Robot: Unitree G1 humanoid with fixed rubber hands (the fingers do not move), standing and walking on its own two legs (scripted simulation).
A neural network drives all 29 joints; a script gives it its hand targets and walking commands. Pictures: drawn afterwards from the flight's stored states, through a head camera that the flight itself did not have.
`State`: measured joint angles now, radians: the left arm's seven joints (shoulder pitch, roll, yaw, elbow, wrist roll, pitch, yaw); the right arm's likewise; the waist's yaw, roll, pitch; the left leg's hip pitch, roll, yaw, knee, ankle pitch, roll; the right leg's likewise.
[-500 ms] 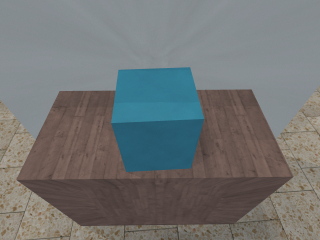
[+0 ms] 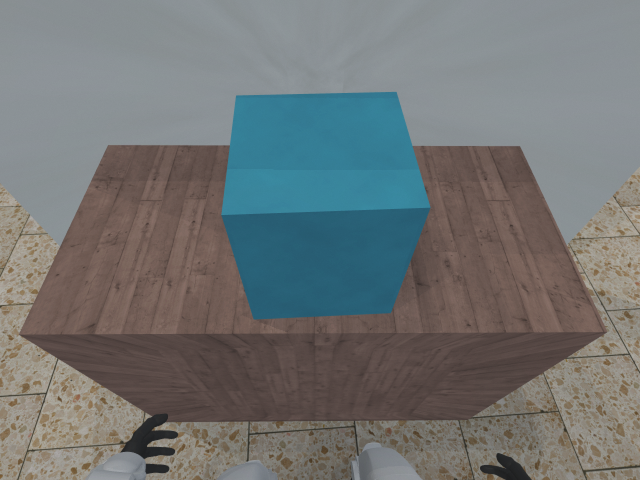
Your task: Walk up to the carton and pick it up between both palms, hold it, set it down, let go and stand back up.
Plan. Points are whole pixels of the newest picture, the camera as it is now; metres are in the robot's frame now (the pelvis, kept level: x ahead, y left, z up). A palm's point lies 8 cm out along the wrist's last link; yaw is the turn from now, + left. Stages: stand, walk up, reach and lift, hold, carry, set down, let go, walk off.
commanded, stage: reach and lift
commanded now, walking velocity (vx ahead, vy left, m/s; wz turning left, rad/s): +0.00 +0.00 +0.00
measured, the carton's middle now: (320, 213) +0.45 -0.01 +0.04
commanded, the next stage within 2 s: none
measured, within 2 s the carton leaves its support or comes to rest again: neither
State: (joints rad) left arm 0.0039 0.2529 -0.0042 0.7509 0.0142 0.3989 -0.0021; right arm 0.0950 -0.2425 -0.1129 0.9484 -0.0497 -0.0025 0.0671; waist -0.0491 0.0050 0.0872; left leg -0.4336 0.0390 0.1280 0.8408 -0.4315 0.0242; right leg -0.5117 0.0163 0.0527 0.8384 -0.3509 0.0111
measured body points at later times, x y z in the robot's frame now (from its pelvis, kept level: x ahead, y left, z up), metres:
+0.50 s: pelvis +0.01 -0.02 +0.02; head +0.04 -0.02 +0.47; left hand +0.18 +0.23 -0.07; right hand +0.15 -0.23 -0.08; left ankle +0.01 +0.10 -0.70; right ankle +0.05 -0.12 -0.70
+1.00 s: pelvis +0.03 -0.02 +0.04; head +0.02 -0.01 +0.49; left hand +0.19 +0.22 -0.03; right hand +0.19 -0.22 -0.03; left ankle +0.01 +0.10 -0.70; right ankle +0.05 -0.12 -0.70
